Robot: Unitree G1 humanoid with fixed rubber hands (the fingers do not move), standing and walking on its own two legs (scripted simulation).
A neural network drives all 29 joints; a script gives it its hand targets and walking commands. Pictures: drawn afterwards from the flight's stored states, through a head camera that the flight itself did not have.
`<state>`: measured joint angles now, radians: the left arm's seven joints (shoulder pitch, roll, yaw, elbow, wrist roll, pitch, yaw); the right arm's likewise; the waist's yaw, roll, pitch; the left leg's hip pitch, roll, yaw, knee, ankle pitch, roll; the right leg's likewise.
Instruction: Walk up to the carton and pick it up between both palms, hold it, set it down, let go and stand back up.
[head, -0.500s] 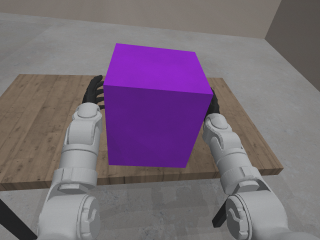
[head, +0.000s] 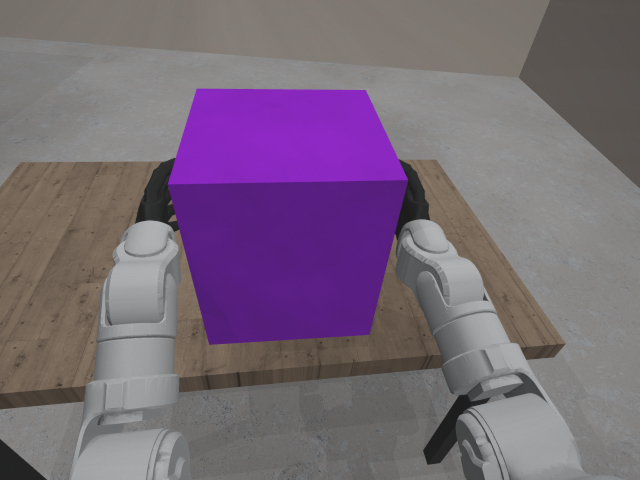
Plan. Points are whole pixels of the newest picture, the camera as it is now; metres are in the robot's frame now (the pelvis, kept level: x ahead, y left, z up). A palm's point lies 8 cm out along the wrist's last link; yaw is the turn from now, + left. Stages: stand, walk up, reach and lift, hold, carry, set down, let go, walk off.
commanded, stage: reach and lift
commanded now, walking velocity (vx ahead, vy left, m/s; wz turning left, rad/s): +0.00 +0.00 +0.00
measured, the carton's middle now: (287, 217) +0.40 +0.00 +0.16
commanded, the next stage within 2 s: hold in 0.52 s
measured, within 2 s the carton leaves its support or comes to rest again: neither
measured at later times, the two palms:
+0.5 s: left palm (150, 202) +0.37 +0.15 +0.22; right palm (418, 208) +0.36 -0.15 +0.21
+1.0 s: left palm (137, 200) +0.36 +0.16 +0.23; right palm (416, 204) +0.35 -0.14 +0.22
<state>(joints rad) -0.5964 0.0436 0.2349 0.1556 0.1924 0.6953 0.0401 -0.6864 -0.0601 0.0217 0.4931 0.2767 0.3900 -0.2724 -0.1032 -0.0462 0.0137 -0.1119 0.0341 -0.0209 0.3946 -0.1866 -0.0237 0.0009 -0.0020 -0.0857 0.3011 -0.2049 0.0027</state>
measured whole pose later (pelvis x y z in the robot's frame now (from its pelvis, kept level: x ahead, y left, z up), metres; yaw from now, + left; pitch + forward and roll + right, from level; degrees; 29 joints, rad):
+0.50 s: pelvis -0.01 +0.00 +0.00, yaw -1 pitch -6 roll -1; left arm -0.71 0.04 0.30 0.22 0.23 0.75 0.01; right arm -0.77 -0.05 -0.03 0.54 0.25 0.44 -0.27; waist -0.09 -0.03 -0.02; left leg -0.10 0.03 0.00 0.36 -0.16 -0.02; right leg -0.01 0.00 -0.07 0.31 -0.19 0.00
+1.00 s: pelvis -0.02 +0.00 +0.00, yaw -1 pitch -6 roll -1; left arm -0.74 0.05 0.29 0.22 0.23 0.80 0.02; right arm -0.80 -0.05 -0.05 0.56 0.27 0.47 -0.27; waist -0.08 -0.04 -0.04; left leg -0.12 0.04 0.00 0.39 -0.16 -0.02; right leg -0.03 0.00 -0.07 0.33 -0.19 0.00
